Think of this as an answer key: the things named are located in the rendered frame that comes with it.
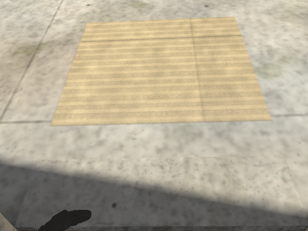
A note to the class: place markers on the robot left hand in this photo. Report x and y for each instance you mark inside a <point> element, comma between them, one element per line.
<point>65,219</point>

